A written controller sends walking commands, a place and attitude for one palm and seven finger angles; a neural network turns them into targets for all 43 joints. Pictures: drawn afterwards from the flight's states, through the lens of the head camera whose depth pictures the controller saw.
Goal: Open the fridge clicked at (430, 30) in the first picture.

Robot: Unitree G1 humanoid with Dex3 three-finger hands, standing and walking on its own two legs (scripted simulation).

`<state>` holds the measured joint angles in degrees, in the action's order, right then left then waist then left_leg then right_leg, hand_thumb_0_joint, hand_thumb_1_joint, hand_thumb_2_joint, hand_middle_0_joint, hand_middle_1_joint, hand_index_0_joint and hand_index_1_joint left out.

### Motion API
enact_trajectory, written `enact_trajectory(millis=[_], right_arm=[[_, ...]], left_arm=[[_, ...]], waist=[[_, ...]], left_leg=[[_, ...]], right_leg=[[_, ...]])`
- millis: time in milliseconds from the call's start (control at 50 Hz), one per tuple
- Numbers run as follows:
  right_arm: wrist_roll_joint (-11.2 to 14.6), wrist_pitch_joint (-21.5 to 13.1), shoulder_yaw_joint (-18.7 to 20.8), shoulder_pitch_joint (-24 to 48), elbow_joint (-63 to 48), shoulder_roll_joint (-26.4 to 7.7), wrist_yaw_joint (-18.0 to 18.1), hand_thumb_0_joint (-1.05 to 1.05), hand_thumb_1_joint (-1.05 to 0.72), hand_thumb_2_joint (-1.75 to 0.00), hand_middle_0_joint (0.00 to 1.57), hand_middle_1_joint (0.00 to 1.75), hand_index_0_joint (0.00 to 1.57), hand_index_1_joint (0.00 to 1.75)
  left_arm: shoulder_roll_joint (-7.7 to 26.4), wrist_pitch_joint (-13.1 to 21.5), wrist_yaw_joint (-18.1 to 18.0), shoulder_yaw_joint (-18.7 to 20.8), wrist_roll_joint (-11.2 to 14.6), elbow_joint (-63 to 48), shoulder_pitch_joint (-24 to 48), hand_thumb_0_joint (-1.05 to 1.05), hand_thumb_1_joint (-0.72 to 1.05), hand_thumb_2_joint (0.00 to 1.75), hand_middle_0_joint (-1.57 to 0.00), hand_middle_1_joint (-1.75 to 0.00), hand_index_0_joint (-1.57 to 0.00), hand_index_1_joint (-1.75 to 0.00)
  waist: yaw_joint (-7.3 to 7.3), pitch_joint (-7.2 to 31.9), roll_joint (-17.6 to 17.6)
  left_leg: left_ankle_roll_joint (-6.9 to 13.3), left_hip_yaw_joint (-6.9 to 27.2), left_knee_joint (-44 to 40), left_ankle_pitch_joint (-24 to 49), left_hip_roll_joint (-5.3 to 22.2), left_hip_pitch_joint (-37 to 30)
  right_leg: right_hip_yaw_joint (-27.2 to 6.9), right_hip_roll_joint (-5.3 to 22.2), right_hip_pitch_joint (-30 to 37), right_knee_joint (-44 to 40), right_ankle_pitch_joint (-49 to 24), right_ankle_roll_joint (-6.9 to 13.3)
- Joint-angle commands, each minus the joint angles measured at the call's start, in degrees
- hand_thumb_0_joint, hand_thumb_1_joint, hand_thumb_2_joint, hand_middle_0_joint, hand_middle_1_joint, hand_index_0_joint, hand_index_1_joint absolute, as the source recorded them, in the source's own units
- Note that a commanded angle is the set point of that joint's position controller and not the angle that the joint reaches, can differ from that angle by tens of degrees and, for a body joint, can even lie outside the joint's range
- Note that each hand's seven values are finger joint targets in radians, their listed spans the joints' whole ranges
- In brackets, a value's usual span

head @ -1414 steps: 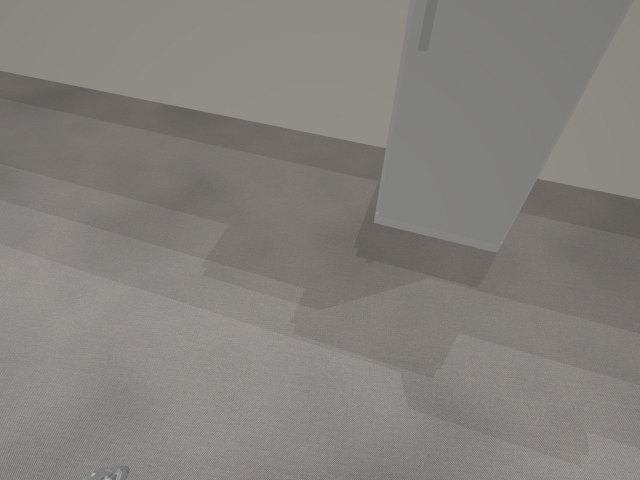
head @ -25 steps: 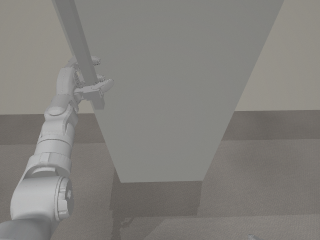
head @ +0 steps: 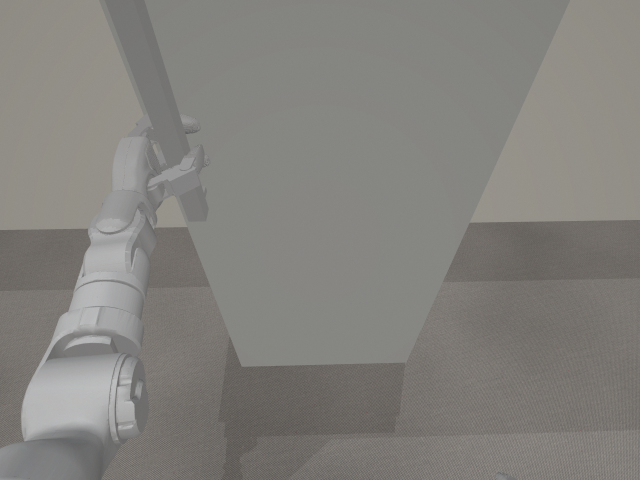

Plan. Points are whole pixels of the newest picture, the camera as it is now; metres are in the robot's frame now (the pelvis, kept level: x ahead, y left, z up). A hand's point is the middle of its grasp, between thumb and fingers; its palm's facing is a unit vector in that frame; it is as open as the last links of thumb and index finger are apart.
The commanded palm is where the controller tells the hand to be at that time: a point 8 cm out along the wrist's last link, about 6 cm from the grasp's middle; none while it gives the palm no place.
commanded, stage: grip the handle and tug to test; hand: left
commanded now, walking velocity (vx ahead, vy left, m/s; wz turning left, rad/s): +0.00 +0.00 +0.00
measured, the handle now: (161, 83) +0.50 +0.20 +0.24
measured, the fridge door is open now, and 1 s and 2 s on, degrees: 0 3 36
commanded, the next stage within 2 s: pull the door a little, standing still in 0.44 s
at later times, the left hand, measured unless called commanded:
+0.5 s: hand (192, 171) +0.44 +0.17 +0.16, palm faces +0.06 -1.00 +0.01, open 6.0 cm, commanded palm +0.39 +0.22 +0.16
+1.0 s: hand (190, 185) +0.42 +0.17 +0.16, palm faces +0.05 -1.00 -0.02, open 6.2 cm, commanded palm +0.34 +0.22 +0.16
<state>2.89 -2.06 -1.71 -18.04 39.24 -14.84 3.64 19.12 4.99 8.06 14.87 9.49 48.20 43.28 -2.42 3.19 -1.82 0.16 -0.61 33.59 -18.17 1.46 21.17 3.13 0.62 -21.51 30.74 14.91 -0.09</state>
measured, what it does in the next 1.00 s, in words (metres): shifts its weight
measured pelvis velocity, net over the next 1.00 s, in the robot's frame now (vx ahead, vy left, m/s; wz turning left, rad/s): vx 0.06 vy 0.00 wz -0.07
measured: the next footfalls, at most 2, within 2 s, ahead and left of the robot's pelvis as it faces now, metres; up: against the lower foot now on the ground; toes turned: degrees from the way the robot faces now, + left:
none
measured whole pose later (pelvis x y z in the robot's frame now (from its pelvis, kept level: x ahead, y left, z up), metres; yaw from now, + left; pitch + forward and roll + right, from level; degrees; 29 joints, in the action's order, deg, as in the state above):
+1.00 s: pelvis +0.06 +0.00 +0.01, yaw -4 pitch +4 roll -1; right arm 3.0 0.6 -1.5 -14.2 32.8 -13.5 1.9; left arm 14.4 -9.0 5.3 16.0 12.1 5.9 11.5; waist -1.2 5.2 -3.4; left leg 0.0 -3.9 26.0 -18.2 2.0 10.0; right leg 1.1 -0.1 -12.6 24.5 14.8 0.2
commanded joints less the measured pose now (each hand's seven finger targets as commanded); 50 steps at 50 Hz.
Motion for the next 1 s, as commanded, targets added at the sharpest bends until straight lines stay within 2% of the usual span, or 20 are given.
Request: enact_trajectory(millis=[0, 60, 140, 220, 260, 300, 360, 400, 420, 440, 520, 540, 580, 600, 640, 660, 760, 880, 900, 980], right_arm=[[-0.13, -2.31, 2.79, -0.63, -6.29, -8.12, 1.14, 0.0, -0.9, -0.9, 0.2, 0.3, 0.2, 0.3], [-0.18, -2.27, 2.75, -0.42, -6.94, -8.02, 0.94, 0.0, -0.9, -0.9, 0.2, 0.3, 0.2, 0.3], [-0.03, -2.21, 3.0, 0.35, -8.02, -7.61, 0.62, 0.0, -0.9, -0.9, 0.2, 0.3, 0.2, 0.3], [0.16, -1.91, 3.1, 0.88, -8.67, -7.98, 0.52, 0.0, -0.9, -0.9, 0.2, 0.3, 0.2, 0.3], [0.25, -1.96, 3.14, 1.85, -9.34, -7.41, 0.39, 0.0, -0.9, -0.9, 0.2, 0.3, 0.2, 0.3], [0.22, -1.91, 3.33, 1.99, -9.79, -7.63, 0.34, 0.0, -0.9, -0.9, 0.2, 0.3, 0.2, 0.3], [0.39, -1.83, 3.35, 2.9, -10.57, -7.15, 0.07, 0.0, -0.9, -0.9, 0.2, 0.3, 0.2, 0.3], [0.32, -1.66, 3.5, 3.56, -11.28, -7.16, 0.02, 0.0, -0.9, -0.9, 0.2, 0.3, 0.2, 0.3], [0.44, -1.58, 3.42, 3.9, -11.33, -6.96, -0.04, 0.0, -0.9, -0.9, 0.2, 0.3, 0.2, 0.3], [0.44, -1.61, 3.46, 4.09, -11.55, -6.7, -0.13, 0.0, -0.9, -0.9, 0.2, 0.3, 0.2, 0.3], [0.24, -1.29, 3.61, 4.39, -11.47, -6.86, 0.02, 0.0, -0.9, -0.9, 0.2, 0.3, 0.2, 0.3], [0.35, -0.99, 3.58, 4.47, -11.08, -6.74, 0.21, 0.0, -0.9, -0.9, 0.2, 0.3, 0.2, 0.3], [0.07, -0.28, 3.5, 3.61, -9.76, -7.23, 0.85, 0.0, -0.9, -0.9, 0.2, 0.3, 0.2, 0.3], [-0.1, 0.0, 3.47, 3.76, -9.9, -7.12, 0.98, 0.0, -0.9, -0.9, 0.2, 0.3, 0.2, 0.3], [-0.19, 0.08, 3.43, 4.13, -10.45, -6.41, 0.83, 0.0, -0.9, -0.9, 0.2, 0.3, 0.2, 0.3], [-0.31, 0.08, 3.36, 4.09, -10.6, -6.26, 0.66, 0.0, -0.9, -0.9, 0.2, 0.3, 0.2, 0.3], [-0.28, 0.13, 3.25, 5.94, -12.32, -5.96, -0.11, 0.0, -0.9, -0.9, 0.2, 0.3, 0.2, 0.3], [-0.14, -0.24, 3.09, 8.65, -14.7, -5.39, -0.8, 0.0, -0.9, -0.9, 0.2, 0.3, 0.2, 0.3], [-0.07, -0.35, 2.96, 9.23, -15.38, -5.44, -0.86, 0.0, -0.9, -0.9, 0.2, 0.3, 0.2, 0.3], [-0.02, -0.83, 2.7, 11.13, -16.78, -4.69, -1.33, 0.0, -0.9, -0.9, 0.2, 0.3, 0.2, 0.3]], left_arm=[[11.37, 3.26, 0.98, 0.9, 0.51, -10.1, 30.3, 0.0, 0.9, 0.9, -0.45, -1.4, -0.45, -1.4], [12.11, 3.4, 1.28, 2.04, 0.7, -11.16, 27.88, 0.0, 0.9, 0.9, -0.45, -1.4, -0.45, -1.4], [9.33, 3.38, 1.31, 0.55, 1.14, -14.39, 24.79, 0.0, 0.9, 0.9, -0.45, -1.4, -0.45, -1.4], [10.43, 2.5, 1.08, 1.76, 1.44, -16.32, 19.87, 0.0, 0.9, 0.9, -0.45, -1.4, -0.45, -1.4], [7.85, 2.15, 1.14, -0.15, 1.49, -20.7, 18.58, 0.0, 0.9, 0.9, -0.45, -1.4, -0.45, -1.4], [8.63, 1.47, 0.78, 1.22, 1.88, -22.71, 14.61, 0.0, 0.9, 0.9, -0.45, -1.4, -0.45, -1.4], [7.0, 0.0, 0.83, 0.61, 2.21, -28.11, 9.23, 0.0, 0.9, 0.9, -0.45, -1.4, -0.45, -1.4], [7.69, -0.96, 0.74, 1.57, 2.34, -32.08, 4.31, 0.0, 0.9, 0.9, -0.45, -1.4, -0.45, -1.4], [8.12, -1.56, 0.5, 1.93, 2.37, -34.09, 3.65, 0.0, 0.9, 0.9, -0.45, -1.4, -0.45, -1.4], [6.01, -2.41, 0.5, 0.33, 2.33, -35.85, 3.18, 0.0, 0.9, 0.9, -0.45, -1.4, -0.45, -1.4], [7.69, -5.42, -0.34, 2.24, 2.35, -39.28, 0.7, 0.0, 0.9, 0.9, -0.45, -1.4, -0.45, -1.4], [7.36, -6.25, -0.53, 1.58, 1.93, -38.82, 2.6, 0.0, 0.9, 0.9, -0.45, -1.4, -0.45, -1.4], [10.89, -7.74, -0.97, 3.65, 1.18, -35.98, 9.07, 0.0, 0.9, 0.9, -0.45, -1.4, -0.45, -1.4], [11.16, -7.88, -1.06, 3.74, 0.79, -36.54, 8.64, 0.0, 0.9, 0.9, -0.45, -1.4, -0.45, -1.4], [8.93, -8.28, -0.92, 3.01, 1.01, -38.07, 5.18, 0.0, 0.9, 0.9, -0.45, -1.4, -0.45, -1.4], [8.23, -8.36, -0.94, 2.83, 1.3, -39.14, 4.02, 0.0, 0.9, 0.9, -0.45, -1.4, -0.45, -1.4], [6.97, -7.85, -0.61, 2.89, 2.19, -44.0, -4.35, 0.0, 0.9, 0.9, -0.45, -1.4, -0.45, -1.4], [5.69, -8.03, -0.26, 3.34, 3.12, -54.61, -17.38, 0.0, 0.9, 0.9, -0.45, -1.4, -0.45, -1.4], [5.41, -8.22, -0.25, 3.32, 3.37, -56.51, -21.01, 0.0, 0.9, 0.9, -0.45, -1.4, -0.45, -1.4], [3.2, -10.1, -0.24, 3.1, 4.7, -67.61, -34.67, 0.0, 0.9, 0.9, -0.45, -1.4, -0.45, -1.4]], waist=[[-2.04, 15.51, 1.21], [-1.08, 17.93, 0.74], [-0.36, 19.65, -0.54], [0.33, 19.14, 2.33], [0.9, 20.07, -0.64], [1.8, 20.61, 0.77], [2.35, 20.48, 0.94], [3.51, 21.55, -0.09], [3.45, 20.8, -0.34], [3.17, 21.05, -0.56], [3.33, 20.18, 0.04], [2.69, 19.28, -0.09], [1.19, 17.67, 0.51], [1.82, 17.69, -0.9], [2.48, 20.38, -2.86], [2.68, 21.21, -2.11], [4.13, 21.82, -0.35], [5.6, 20.74, -0.46], [6.01, 19.87, -1.42], [6.34, 17.81, 0.17]], left_leg=[[1.61, 0.91, -3.39, 13.66, -1.27, -6.3], [1.51, 0.76, -3.23, 15.18, -1.37, -6.59], [1.37, 0.69, -2.89, 17.95, -1.21, -8.35], [1.5, 0.44, -3.3, 18.47, -0.95, -7.64], [1.34, 0.19, -3.29, 20.76, -0.96, -9.49], [1.37, 0.25, -3.23, 23.11, -0.78, -9.85], [1.33, -0.21, -3.59, 27.36, -0.39, -11.15], [1.26, -0.52, -3.48, 31.38, -0.24, -12.1], [1.2, -0.37, -3.71, 32.85, -0.03, -12.39], [1.14, -0.46, -3.65, 34.5, 0.12, -13.5], [1.1, -0.59, -4.02, 37.29, 0.28, -14.34], [1.04, -0.87, -4.02, 37.08, 0.26, -14.48], [1.1, -0.71, -4.06, 35.06, 0.08, -14.1], [1.04, -0.55, -4.1, 36.03, 0.04, -14.43], [0.83, -0.52, -3.65, 40.58, 0.02, -16.49], [0.64, -0.2, -3.5, 43.44, 0.18, -17.26], [0.59, -0.42, -4.25, 44.36, 0.27, -17.47], [0.36, -1.08, -5.48, 44.79, 0.63, -17.48], [0.33, -1.18, -5.62, 43.94, 0.52, -16.78], [0.35, -1.52, -6.57, 42.97, 0.56, -16.1]], right_leg=[[-0.88, -1.24, 6.19, -2.94, -14.36, 1.26], [-0.97, -1.28, 7.58, -2.36, -16.29, 1.38], [-0.7, -1.5, 8.19, -1.72, -18.17, 1.56], [-0.58, -1.55, 10.04, -1.9, -19.31, 1.47], [-0.61, -1.59, 10.58, -1.71, -20.91, 1.72], [-0.39, -1.68, 12.3, -1.6, -22.46, 1.81], [-0.3, -1.7, 13.72, -1.65, -26.15, 1.64], [-0.33, -1.57, 15.81, -1.4, -28.74, 1.65], [-0.34, -1.55, 15.83, -1.56, -29.54, 1.59], [-0.32, -1.59, 15.51, -1.66, -30.26, 1.46], [-0.19, -1.51, 16.68, -2.19, -32.99, 1.37], [-0.23, -1.51, 15.98, -2.47, -32.95, 1.26], [-0.42, -1.5, 14.31, -2.99, -32.4, 1.17], [-0.38, -1.39, 14.92, -2.94, -32.03, 1.35], [-0.38, -1.28, 15.6, -2.55, -34.16, 1.4], [-0.11, -1.28, 16.19, -2.37, -35.54, 1.4], [0.13, -1.15, 19.08, -2.45, -37.5, 1.48], [0.23, -1.06, 21.22, -2.74, -38.89, 1.5], [0.3, -0.96, 21.67, -2.89, -38.23, 1.64], [0.89, -0.89, 22.26, -3.14, -39.55, 1.46]])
